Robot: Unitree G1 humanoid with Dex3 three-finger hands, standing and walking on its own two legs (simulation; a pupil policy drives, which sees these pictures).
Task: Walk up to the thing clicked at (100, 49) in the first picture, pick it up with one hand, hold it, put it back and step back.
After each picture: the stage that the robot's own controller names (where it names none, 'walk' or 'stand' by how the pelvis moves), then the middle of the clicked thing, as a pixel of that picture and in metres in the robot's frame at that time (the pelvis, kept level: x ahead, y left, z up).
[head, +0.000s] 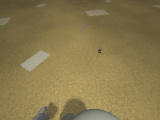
stand; (99, 50) +1.48 -0.27 -0.72
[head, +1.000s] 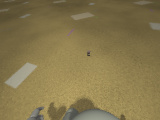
walk; (88, 53) +1.39 +0.08 -0.70
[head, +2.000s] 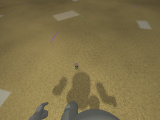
walk; (76, 66) +0.91 +0.25 -0.71
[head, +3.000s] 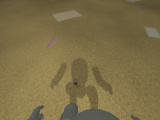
walk; (75, 82) +0.56 +0.18 -0.69
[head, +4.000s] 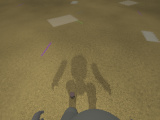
stand; (72, 95) +0.39 +0.19 -0.70
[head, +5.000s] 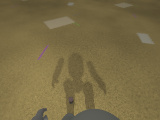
stand; (71, 100) +0.34 +0.18 -0.72
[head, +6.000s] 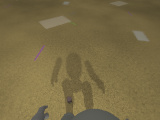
stand; (69, 100) +0.33 +0.20 -0.72
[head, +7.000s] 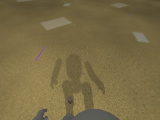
stand; (70, 100) +0.35 +0.20 -0.73
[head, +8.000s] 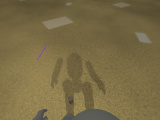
stand; (70, 100) +0.34 +0.19 -0.73
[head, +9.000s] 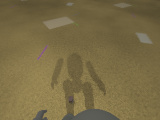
stand; (70, 99) +0.35 +0.18 -0.73
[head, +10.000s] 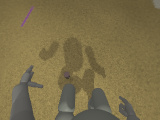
go down; (66, 75) +0.40 +0.20 -0.52
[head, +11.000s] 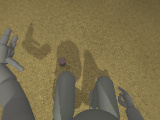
go down; (62, 62) +0.43 +0.23 -0.32
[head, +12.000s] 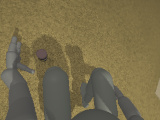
close in; (42, 55) +0.41 +0.27 -0.23
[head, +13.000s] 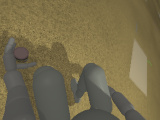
close; (21, 55) +0.41 +0.29 -0.22
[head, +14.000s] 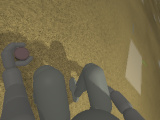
lift; (21, 55) +0.39 +0.28 -0.22
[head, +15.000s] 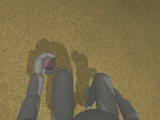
lift; (49, 64) +0.33 +0.27 -0.10
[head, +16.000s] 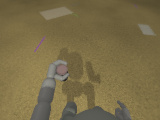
hold; (62, 73) +0.32 +0.17 +0.03
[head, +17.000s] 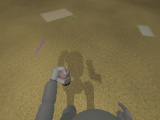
hold; (65, 77) +0.31 +0.16 -0.01
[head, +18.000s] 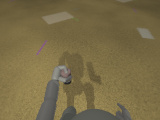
hold; (66, 76) +0.32 +0.16 +0.00
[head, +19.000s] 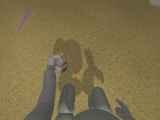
crouch; (61, 64) +0.39 +0.18 -0.07
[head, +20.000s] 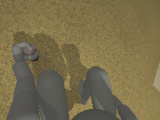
lower; (31, 53) +0.43 +0.28 -0.18
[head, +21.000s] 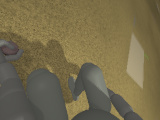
lower; (11, 51) +0.42 +0.30 -0.22
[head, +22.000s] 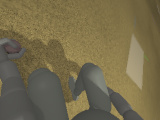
lower; (14, 50) +0.43 +0.30 -0.23
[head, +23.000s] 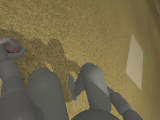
lower; (14, 49) +0.43 +0.30 -0.23
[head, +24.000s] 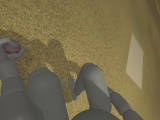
rest; (14, 50) +0.43 +0.30 -0.23
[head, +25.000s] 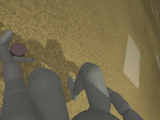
withdraw; (18, 52) +0.42 +0.28 -0.23
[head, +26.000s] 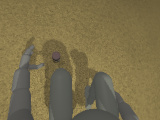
stand; (56, 57) +0.44 +0.24 -0.28
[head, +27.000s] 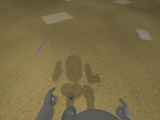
stand; (71, 96) +0.38 +0.16 -0.65
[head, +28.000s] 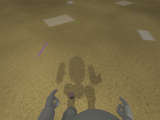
stand; (71, 95) +0.40 +0.17 -0.67
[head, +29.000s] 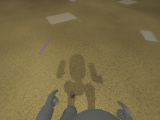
stand; (72, 94) +0.39 +0.17 -0.67
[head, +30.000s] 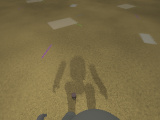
walk; (74, 96) +0.41 +0.16 -0.72
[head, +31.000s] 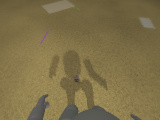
walk; (76, 78) +0.55 +0.13 -0.69
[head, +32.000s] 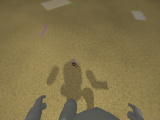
walk; (73, 62) +0.82 +0.24 -0.69
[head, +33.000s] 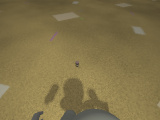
stand; (77, 63) +1.02 +0.20 -0.71
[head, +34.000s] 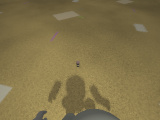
stand; (77, 63) +1.00 +0.19 -0.73
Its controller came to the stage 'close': yes
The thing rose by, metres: 0.71
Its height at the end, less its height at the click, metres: +0.00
